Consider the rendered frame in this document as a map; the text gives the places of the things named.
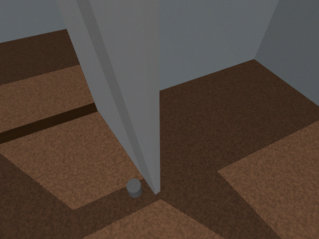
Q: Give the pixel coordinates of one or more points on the can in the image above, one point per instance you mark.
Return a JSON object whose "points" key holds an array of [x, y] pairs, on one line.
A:
{"points": [[134, 188]]}

